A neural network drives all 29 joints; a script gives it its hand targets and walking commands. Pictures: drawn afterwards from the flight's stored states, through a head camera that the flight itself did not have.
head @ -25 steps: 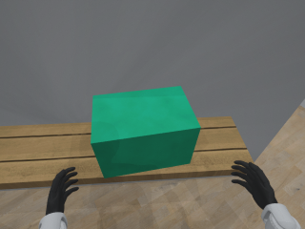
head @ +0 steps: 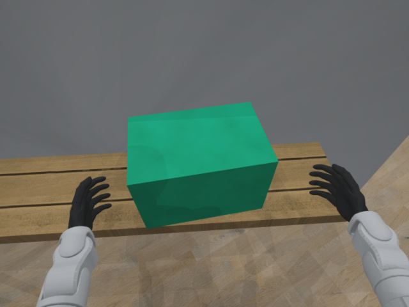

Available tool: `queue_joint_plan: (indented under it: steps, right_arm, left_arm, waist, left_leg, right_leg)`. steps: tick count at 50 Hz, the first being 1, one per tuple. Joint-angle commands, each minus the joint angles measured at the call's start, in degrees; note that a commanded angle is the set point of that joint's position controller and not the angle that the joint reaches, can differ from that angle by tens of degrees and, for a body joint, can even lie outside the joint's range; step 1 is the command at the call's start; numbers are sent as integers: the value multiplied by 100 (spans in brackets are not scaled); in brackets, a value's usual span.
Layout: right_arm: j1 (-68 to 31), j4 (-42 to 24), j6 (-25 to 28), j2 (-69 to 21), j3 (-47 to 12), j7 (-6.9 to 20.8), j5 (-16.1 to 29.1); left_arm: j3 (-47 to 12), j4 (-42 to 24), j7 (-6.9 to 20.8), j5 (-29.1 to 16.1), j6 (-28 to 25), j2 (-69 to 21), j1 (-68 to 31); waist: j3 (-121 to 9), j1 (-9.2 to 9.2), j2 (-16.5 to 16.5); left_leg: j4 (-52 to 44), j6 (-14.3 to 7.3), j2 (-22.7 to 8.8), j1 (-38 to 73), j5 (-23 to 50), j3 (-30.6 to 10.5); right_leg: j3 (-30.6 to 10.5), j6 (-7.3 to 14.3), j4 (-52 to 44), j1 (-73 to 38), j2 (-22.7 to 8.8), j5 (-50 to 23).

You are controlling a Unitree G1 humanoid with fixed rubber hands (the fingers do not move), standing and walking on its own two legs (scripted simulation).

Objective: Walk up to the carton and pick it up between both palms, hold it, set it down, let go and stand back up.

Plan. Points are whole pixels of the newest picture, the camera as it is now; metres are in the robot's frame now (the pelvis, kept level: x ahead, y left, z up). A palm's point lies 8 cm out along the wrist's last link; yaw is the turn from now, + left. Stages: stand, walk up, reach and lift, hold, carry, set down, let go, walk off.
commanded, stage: reach and lift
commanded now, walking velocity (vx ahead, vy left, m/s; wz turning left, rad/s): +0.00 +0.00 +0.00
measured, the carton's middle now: (198, 165) +0.47 +0.05 -0.04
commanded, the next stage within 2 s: none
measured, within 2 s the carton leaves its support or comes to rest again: neither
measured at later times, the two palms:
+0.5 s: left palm (78, 186) +0.33 +0.27 +0.07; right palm (335, 158) +0.42 -0.24 +0.07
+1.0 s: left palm (79, 156) +0.39 +0.28 +0.09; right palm (322, 128) +0.48 -0.22 +0.09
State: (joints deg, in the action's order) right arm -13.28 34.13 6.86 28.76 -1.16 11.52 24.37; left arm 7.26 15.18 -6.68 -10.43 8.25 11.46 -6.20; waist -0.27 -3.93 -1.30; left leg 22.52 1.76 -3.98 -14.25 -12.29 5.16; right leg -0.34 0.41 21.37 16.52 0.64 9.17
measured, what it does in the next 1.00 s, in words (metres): stands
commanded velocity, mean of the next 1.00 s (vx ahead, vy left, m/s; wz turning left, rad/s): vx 0.00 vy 0.00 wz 0.00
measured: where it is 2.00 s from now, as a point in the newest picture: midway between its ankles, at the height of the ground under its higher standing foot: outside the picture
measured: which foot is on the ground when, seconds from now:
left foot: down 0.00-1.00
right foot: down 0.00-1.00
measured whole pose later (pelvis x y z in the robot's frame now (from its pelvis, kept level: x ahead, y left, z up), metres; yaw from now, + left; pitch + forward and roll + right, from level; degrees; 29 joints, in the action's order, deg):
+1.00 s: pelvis +0.00 -0.02 -0.01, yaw +2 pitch +19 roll -1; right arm -46.7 45.9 -6.6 33.7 -4.5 5.0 28.6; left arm 9.5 28.4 -3.1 -14.1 20.0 20.4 -38.8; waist -7.2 -7.1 -0.6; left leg 25.5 3.1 -5.3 -33.7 -10.7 2.3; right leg 2.3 1.6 22.0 34.0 1.9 7.2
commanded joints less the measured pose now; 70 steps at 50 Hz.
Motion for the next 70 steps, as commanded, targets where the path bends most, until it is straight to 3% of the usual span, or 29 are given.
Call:
queue_joint_plan:
  steps: [1,6,8,13,20,21,24,25,26,27,30,31,33,34,38,40,41,43,45,50,51,55,58,59,60,64,65,66,70]
  right_arm:
    - [-2000,-797,211,1780,500,-64,206]
    - [-2385,-744,-10,1724,306,-146,257]
    - [-2766,-735,-170,1713,336,-105,267]
    - [-3268,-783,-283,1740,255,-134,467]
    - [-3695,-468,-609,1831,306,-227,503]
    - [-4062,-721,-598,2033,544,-240,361]
    - [-4194,-110,-789,2017,357,-280,360]
    - [-4174,-106,-828,2043,403,-300,305]
    - [-4326,-70,-774,1986,377,-310,327]
    - [-4319,-329,-771,1997,417,-347,296]
    - [-4620,-466,-770,1996,317,-399,372]
    - [-4638,-266,-735,2009,408,-439,281]
    - [-4900,-353,-911,1892,94,-540,489]
    - [-4981,-64,-946,1934,81,-558,483]
    - [-5162,-915,-785,2045,134,-714,448]
    - [-5152,-144,-1063,1914,105,-708,424]
    - [-5064,339,-1201,1811,-89,-725,562]
    - [-5958,141,-1087,1990,182,-680,458]
    - [-6034,-45,-1024,1786,128,-646,476]
    - [-6348,419,-1055,1918,141,-658,334]
    - [-6469,683,-1043,1986,205,-657,323]
    - [-6670,829,-994,2021,-12,-666,375]
    - [-6897,848,-873,2074,109,-708,366]
    - [-6835,1039,-897,2131,149,-705,335]
    - [-6970,1495,-921,1910,-20,-667,299]
    - [-6593,2261,-700,1586,-210,-589,98]
    - [-6760,2288,-552,1446,-246,-596,102]
    - [-6837,2363,-394,1359,-432,-577,192]
    - [-6801,2304,289,1422,-366,-599,194]
  left_arm:
    - [477,-1398,37,128,-50,889,-1540]
    - [627,-1030,176,34,192,1079,-1828]
    - [495,-1005,126,36,260,1072,-2441]
    - [500,-851,140,-100,387,1366,-2931]
    - [522,-1094,166,-114,643,1543,-3376]
    - [441,-1185,132,-193,656,1710,-3892]
    - [424,-462,240,-246,731,1587,-3840]
    - [435,-415,302,-195,797,1593,-3604]
    - [522,-737,262,-166,737,1730,-4141]
    - [532,-846,211,-234,692,1745,-4011]
    - [534,-763,234,-247,802,1786,-4201]
    - [483,-850,297,-227,796,1741,-4306]
    - [749,-313,365,-165,970,2020,-4311]
    - [713,-56,392,-93,1014,2085,-4551]
    - [973,-951,392,-225,866,2219,-4436]
    - [859,184,501,-86,1064,2051,-4341]
    - [951,254,510,11,1116,2195,-4657]
    - [453,-266,417,-254,1006,2123,-5726]
    - [511,-368,337,-398,913,2097,-5669]
    - [506,546,316,-399,838,2210,-5680]
    - [334,309,325,-393,815,2115,-5976]
    - [433,1109,329,-301,857,2097,-5874]
    - [584,749,252,-170,743,2302,-6345]
    - [494,888,265,-265,726,2333,-6337]
    - [488,1398,286,-262,673,2219,-6390]
    - [385,2302,379,-167,81,1915,-6032]
    - [243,2079,355,-210,-157,1937,-6516]
    - [134,2504,387,-319,-340,1882,-6381]
    - [107,2844,387,-234,-1011,1865,-6325]
  waist:
    - [-2534,-53,388]
    - [-2393,-127,732]
    - [-2696,-189,597]
    - [-3299,-304,483]
    - [-3609,-212,186]
    - [-3925,-56,218]
    - [-3552,-189,510]
    - [-3644,-142,604]
    - [-4097,-33,249]
    - [-4154,-219,397]
    - [-4463,-210,524]
    - [-4585,12,363]
    - [-4382,-324,843]
    - [-4199,-241,519]
    - [-5243,-339,804]
    - [-4546,-327,848]
    - [-4217,-306,514]
    - [-5006,-125,344]
    - [-5388,-243,358]
    - [-5376,-327,677]
    - [-5582,-136,279]
    - [-5401,-435,559]
    - [-6121,-429,334]
    - [-5834,-306,368]
    - [-5632,-433,534]
    - [-5391,-486,811]
    - [-5469,-407,496]
    - [-5224,-517,746]
    - [-5634,-521,473]
  left_leg:
    - [13,79,468,1006,2327,-98]
    - [29,-13,492,603,2302,-36]
    - [-59,-4,422,541,1824,-70]
    - [48,-16,478,335,2025,-18]
    - [107,65,451,420,2165,-4]
    - [77,93,440,468,2035,-39]
    - [91,37,407,131,1928,-70]
    - [42,32,401,172,2089,-81]
    - [150,100,443,163,2094,-56]
    - [168,87,424,128,2077,-63]
    - [283,77,473,16,2476,-90]
    - [367,118,469,149,2515,-117]
    - [227,-27,534,-528,2129,-10]
    - [218,29,521,-545,2232,-42]
    - [443,62,563,-451,2997,20]
    - [222,17,533,-942,2401,-22]
    - [119,38,544,-964,2147,-15]
    - [261,89,464,-714,1993,-39]
    - [362,146,476,-429,2428,-5]
    - [514,91,426,-593,2447,-89]
    - [553,164,447,-405,2623,-132]
    - [577,166,418,-368,2830,-58]
    - [654,207,450,-474,3017,-82]
    - [661,220,470,-494,3012,-54]
    - [636,190,452,-621,2868,-104]
    - [540,66,460,-802,2429,23]
    - [590,152,457,-859,2469,-52]
    - [693,143,461,-914,2659,-15]
    - [849,256,448,-976,3009,-34]
  right_leg:
    - [-51,92,-204,-994,379,-1779]
    - [-116,8,-192,-1216,340,-2036]
    - [-105,59,-246,-907,344,-1245]
    - [-143,29,-155,-1007,298,-1512]
    - [-47,8,-84,-938,313,-1630]
    - [10,15,-76,-852,356,-1662]
    - [3,-31,1,-916,372,-1556]
    - [12,-48,-53,-1069,372,-1822]
    - [0,-22,-15,-1031,370,-1775]
    - [-5,-42,51,-1034,385,-1752]
    - [-2,-104,188,-1173,372,-2493]
    - [44,-135,178,-1115,379,-2503]
    - [-95,-228,254,-1711,263,-2821]
    - [-64,-218,298,-1718,253,-2920]
    - [-67,-307,611,-2162,302,-4188]
    - [-120,-344,572,-2095,224,-3837]
    - [-141,-303,469,-2100,148,-3439]
    - [117,-244,373,-1408,265,-2593]
    - [126,-196,425,-1195,351,-2727]
    - [158,-164,484,-1218,398,-2631]
    - [214,-120,467,-1174,364,-2864]
    - [251,-199,511,-1212,398,-3201]
    - [249,-170,603,-1325,408,-3371]
    - [256,-201,583,-1363,368,-3519]
    - [276,-178,536,-1129,398,-3016]
    - [272,-195,509,-1092,359,-2782]
    - [289,-183,556,-1008,357,-2681]
    - [330,-210,641,-969,373,-2739]
    - [353,-254,781,-813,444,-3221]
